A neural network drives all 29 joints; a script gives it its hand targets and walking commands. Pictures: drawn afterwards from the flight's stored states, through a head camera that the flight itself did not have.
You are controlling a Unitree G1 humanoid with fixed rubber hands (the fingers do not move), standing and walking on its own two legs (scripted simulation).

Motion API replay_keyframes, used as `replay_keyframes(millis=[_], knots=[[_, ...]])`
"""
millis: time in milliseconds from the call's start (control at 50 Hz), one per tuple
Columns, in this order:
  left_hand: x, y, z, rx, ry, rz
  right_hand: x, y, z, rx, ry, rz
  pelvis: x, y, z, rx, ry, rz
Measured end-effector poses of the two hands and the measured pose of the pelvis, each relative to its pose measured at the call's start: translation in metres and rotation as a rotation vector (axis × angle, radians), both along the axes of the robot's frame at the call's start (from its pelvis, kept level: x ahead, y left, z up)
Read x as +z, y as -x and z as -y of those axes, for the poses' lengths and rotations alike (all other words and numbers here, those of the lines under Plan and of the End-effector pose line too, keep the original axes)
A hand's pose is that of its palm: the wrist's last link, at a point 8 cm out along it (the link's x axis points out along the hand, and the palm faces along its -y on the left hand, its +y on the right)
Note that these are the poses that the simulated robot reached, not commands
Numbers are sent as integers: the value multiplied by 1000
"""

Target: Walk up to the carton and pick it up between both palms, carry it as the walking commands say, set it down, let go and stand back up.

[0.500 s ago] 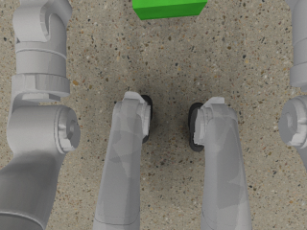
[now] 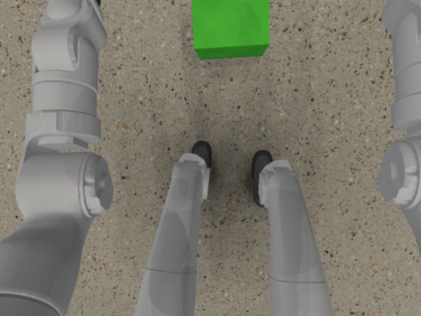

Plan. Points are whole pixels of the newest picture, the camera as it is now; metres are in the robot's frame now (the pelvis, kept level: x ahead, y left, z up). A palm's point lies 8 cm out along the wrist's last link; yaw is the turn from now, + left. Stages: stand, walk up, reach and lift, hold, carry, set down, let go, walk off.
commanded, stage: set down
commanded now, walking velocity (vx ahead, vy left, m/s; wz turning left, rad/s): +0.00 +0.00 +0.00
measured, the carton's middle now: (230, 21) +0.64 +0.04 -0.56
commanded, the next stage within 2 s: let go in 0.08 s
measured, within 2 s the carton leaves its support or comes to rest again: neither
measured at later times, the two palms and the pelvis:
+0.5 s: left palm (43, 15) +0.48 +0.24 -0.03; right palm out of the picture +0.49 -0.19 -0.04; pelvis +0.10 +0.01 +0.07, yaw -1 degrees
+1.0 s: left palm (0, 191) +0.31 +0.22 +0.07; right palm out of the picture +0.32 -0.24 +0.06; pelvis +0.13 -0.01 +0.13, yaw +0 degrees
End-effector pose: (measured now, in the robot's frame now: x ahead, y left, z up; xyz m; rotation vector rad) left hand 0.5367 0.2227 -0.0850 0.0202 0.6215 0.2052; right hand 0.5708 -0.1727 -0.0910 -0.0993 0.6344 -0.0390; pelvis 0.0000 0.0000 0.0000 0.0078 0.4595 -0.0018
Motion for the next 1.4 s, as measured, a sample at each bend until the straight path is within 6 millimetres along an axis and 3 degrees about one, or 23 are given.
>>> replay_keyframes(millis=[120, 260, 320, 440, 580, 720, 920, 1060, 1200, 1400], knots=[[26, -4, -1, 6, 0, -18, 27, 0, 6, -9, 14, -29, 11, -19, -1, -1, 3, -145], [22, 2, 5, -63, -35, -55, 28, 8, 7, -6, 64, -35, 29, -40, -4, -10, 1, -201], [20, 16, 3, -107, -69, -88, 25, 28, 15, -43, 95, -62, 40, -53, -6, -10, 3, -195], [41, 42, -9, -169, -104, -132, 38, 67, 22, -56, 98, -100, 64, -82, -10, -11, 7, -158], [78, 72, -20, -174, -97, -131, 70, 87, 18, -33, 79, -77, 87, -110, -14, -8, 9, -111], [107, 126, -17, -167, -97, -151, 92, 132, 26, -22, 65, -99, 107, -129, -12, -8, 9, -27], [143, 206, -1, -186, -91, -168, 130, 228, 63, -43, 77, -138, 129, -134, 0, -5, -2, 192], [156, 238, 6, -196, -89, -157, 154, 270, 67, -28, 67, -120, 135, -131, 8, -11, -5, 371], [161, 242, 5, -219, -85, -147, 160, 292, 65, -32, 66, -131, 134, -122, 6, -14, -2, 525], [159, 247, -15, -226, -101, -190, 160, 294, 49, -37, 72, -151, 133, -119, -13, -30, 17, 609]])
